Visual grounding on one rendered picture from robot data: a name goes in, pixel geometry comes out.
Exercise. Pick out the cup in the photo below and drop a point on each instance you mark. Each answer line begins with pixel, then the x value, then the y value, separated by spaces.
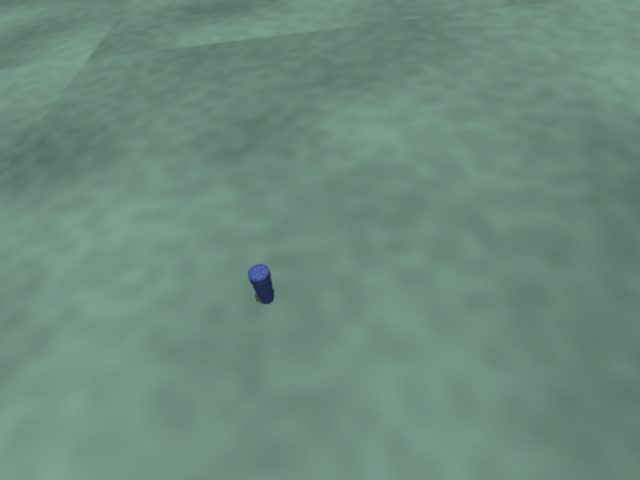
pixel 259 276

